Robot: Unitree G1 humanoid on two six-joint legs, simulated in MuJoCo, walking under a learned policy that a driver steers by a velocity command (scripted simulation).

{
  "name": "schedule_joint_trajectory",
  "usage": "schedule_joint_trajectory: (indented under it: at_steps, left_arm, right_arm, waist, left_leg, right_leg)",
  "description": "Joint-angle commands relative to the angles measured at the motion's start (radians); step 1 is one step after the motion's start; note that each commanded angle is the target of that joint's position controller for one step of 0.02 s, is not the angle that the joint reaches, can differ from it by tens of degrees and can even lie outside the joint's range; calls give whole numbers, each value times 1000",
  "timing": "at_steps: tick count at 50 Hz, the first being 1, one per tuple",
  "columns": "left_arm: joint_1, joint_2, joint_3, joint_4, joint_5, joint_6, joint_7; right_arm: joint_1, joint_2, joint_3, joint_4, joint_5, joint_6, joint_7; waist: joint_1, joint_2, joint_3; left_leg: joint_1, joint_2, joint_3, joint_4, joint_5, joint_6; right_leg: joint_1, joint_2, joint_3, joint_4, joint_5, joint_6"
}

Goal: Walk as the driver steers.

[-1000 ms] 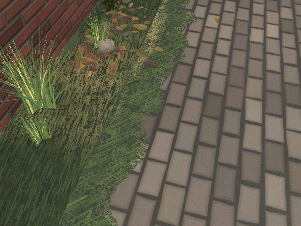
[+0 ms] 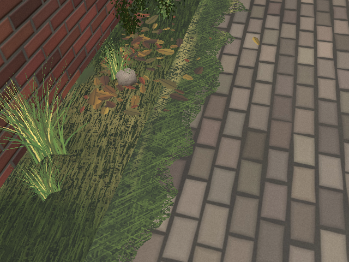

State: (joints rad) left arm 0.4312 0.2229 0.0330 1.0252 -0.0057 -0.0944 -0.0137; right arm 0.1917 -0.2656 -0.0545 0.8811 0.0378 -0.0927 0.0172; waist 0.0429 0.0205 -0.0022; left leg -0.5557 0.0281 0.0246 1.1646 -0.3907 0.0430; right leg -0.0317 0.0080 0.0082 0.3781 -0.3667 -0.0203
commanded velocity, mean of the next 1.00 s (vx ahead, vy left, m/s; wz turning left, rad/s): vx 0.48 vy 0.00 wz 0.00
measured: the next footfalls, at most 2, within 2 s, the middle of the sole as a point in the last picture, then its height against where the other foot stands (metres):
left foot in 0.22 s outside the picture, level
right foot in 0.78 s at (223, 238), level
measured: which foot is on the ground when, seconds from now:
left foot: up 0.00-0.20, down 0.22-0.80, up 0.82-1.00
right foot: down 0.00-0.22, up 0.24-0.76, down 0.78-1.00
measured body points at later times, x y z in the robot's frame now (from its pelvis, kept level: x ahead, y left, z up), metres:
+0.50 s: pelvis +0.26 +0.06 +0.01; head +0.27 +0.06 +0.46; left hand +0.40 +0.33 -0.11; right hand +0.29 -0.21 -0.13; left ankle +0.26 +0.14 -0.74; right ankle +0.37 -0.12 -0.66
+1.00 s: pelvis +0.55 -0.02 +0.01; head +0.57 -0.04 +0.46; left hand +0.60 +0.25 -0.12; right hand +0.66 -0.30 -0.12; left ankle +0.59 +0.15 -0.66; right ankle +0.57 -0.10 -0.74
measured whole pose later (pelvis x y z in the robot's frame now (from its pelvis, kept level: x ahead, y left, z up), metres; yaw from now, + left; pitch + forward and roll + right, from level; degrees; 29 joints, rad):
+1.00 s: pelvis +0.55 -0.02 +0.01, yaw +0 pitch +1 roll -1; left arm 0.29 0.24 0.05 0.91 0.01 -0.10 -0.03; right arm 0.20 -0.30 -0.05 0.91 0.01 -0.07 0.00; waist 0.03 0.04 0.02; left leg -0.59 0.12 -0.04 1.05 -0.23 0.03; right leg -0.18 0.05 -0.06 0.31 -0.14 -0.07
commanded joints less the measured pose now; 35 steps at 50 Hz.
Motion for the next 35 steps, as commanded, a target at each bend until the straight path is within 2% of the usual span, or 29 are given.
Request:
schedule_joint_trajectory:
  at_steps: [1, 3, 4, 5, 7, 8, 9, 10, 11, 12, 13, 14, 15, 16, 17, 18, 20, 22, 24, 29, 32, 35]
  left_arm:
    - [16, 104, 6, -40, 2, 16, 19]
    - [-12, 152, 14, -57, 1, 13, 37]
    - [12, 184, 23, -50, -3, 7, 41]
    - [26, 200, 30, -42, -11, 1, 43]
    - [31, 196, 36, -33, -22, -1, 42]
    - [28, 200, 40, -32, -19, 3, 41]
    - [22, 207, 45, -34, -12, 11, 39]
    - [17, 201, 45, -37, -3, 24, 38]
    - [18, 187, 39, -46, 5, 32, 38]
    - [114, 81, 10, -69, 17, 27, 30]
    - [174, 1, -15, -56, 0, 3, 22]
    - [51, 119, 17, -89, -35, -17, 15]
    - [-48, 161, 28, -125, -48, -27, 16]
    - [-89, 161, 31, -133, -34, -31, 24]
    - [-79, 146, 37, -129, -21, -22, 28]
    - [-48, 125, 36, -123, -17, -9, 29]
    - [-45, 101, 36, -127, -15, 14, 32]
    - [-124, 112, 40, -161, -5, 23, 36]
    - [-209, 116, 42, -192, 5, 20, 36]
    - [-389, 86, 26, -241, -3, 2, 14]
    - [-470, 87, 18, -274, -11, -4, -5]
    - [-490, 113, 20, -302, -14, -11, -22]
  right_arm:
    - [-185, -5, 11, -134, -12, -18, 23]
    - [-252, 23, 26, -162, -20, -12, 30]
    - [-274, 7, 23, -173, -18, -7, 29]
    - [-284, -17, 18, -182, -14, -3, 26]
    - [-284, -64, 5, -189, -9, 1, 22]
    - [-259, -86, -6, -184, -10, 1, 20]
    - [-194, -109, -19, -167, -11, 3, 17]
    - [-59, -138, -40, -125, -8, 8, 11]
    - [93, -169, -58, -79, -5, 15, 4]
    - [221, -257, -77, -52, -30, 18, -2]
    - [249, -238, -62, -37, -31, 15, 11]
    - [172, -162, -40, -36, -21, 6, 16]
    - [72, -136, -30, -50, -18, -1, 17]
    - [0, -120, -24, -59, -28, -9, 20]
    - [-42, -97, -18, -62, -43, -15, 23]
    - [-59, -79, -14, -56, -50, -19, 24]
    - [-44, -76, -11, -34, -41, -26, 23]
    - [-8, -107, -17, -14, -41, -29, 10]
    - [39, -129, -20, 4, -40, -26, -6]
    - [134, -153, -20, 37, -25, -11, -24]
    - [196, -158, -22, 66, -19, 4, -25]
    - [212, -170, -29, 80, -17, 23, -27]
  waist:
    - [10, -108, 124]
    - [9, -121, 128]
    - [9, -136, 126]
    - [1, -142, 134]
    - [-22, -138, 136]
    - [-44, -142, 106]
    - [-81, -153, 48]
    - [-148, -152, -37]
    - [-215, -135, -121]
    - [-188, 83, -271]
    - [-155, 260, -399]
    - [-153, 182, -223]
    - [-125, 113, -78]
    - [-92, 29, -27]
    - [-50, 33, -6]
    - [-20, 62, -13]
    - [-2, 65, 7]
    - [-10, 44, 49]
    - [-33, 19, 69]
    - [-98, 10, 81]
    - [-126, 9, 97]
    - [-111, 26, 89]
  left_leg:
    - [-279, 58, 9, -191, 162, -19]
    - [-39, 13, 46, -422, 327, -40]
    - [31, -4, 49, -479, 370, -41]
    - [60, -8, 35, -522, 397, -34]
    - [76, -13, 12, -603, 412, -7]
    - [113, -26, 14, -615, 400, 11]
    - [191, -46, 25, -604, 369, 32]
    - [349, -73, 44, -595, 338, 59]
    - [572, -44, 15, -586, 320, 87]
    - [930, 208, -357, -608, 152, 204]
    - [985, 358, -794, -844, -108, 290]
    - [842, 318, -765, -923, -191, 236]
    - [670, 296, -614, -943, -117, 203]
    - [521, 262, -495, -964, 17, 189]
    - [419, 220, -395, -984, 119, 175]
    - [362, 193, -338, -1010, 147, 173]
    - [300, 176, -268, -1053, 178, 190]
    - [286, 178, -234, -1087, 197, 206]
    - [326, 181, -215, -1098, 235, 209]
    - [389, 148, -113, -1088, 303, 166]
    - [494, 181, -109, -1046, 323, 163]
    - [606, 230, -125, -972, 401, 144]
  right_leg:
    - [82, -228, 183, -221, 477, -162]
    - [-98, -169, 85, -284, 419, -144]
    - [-118, -185, 89, -318, 401, -147]
    - [-103, -207, 91, -332, 392, -147]
    - [-16, -239, 81, -298, 483, -130]
    - [36, -251, 71, -239, 636, -116]
    - [75, -253, 53, -140, 818, -99]
    - [65, -227, 24, 30, 953, -78]
    - [-56, -189, 5, 246, 902, -51]
    - [-396, -68, -22, 639, 496, -9]
    - [-551, 57, 102, 880, -199, -1]
    - [-651, -1, 138, 984, -171, -23]
    - [-682, -55, 99, 969, -68, -42]
    - [-631, -104, 86, 919, 25, -46]
    - [-567, -140, 86, 871, 80, -46]
    - [-510, -160, 92, 841, 106, -43]
    - [-496, -171, 75, 784, 114, -27]
    - [-572, -182, 67, 696, 186, -1]
    - [-650, -184, 64, 579, 297, 23]
    - [-606, -129, 6, 275, 504, 37]
    - [-621, -111, 4, 188, 477, 29]
    - [-614, -95, 8, 131, 362, -8]
Velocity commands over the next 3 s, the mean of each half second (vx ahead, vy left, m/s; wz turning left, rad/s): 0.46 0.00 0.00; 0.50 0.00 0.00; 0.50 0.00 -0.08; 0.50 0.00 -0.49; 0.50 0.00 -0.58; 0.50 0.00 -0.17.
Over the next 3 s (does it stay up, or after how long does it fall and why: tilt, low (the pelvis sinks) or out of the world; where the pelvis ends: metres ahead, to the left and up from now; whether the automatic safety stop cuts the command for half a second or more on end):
stays up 1.56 -0.32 0.00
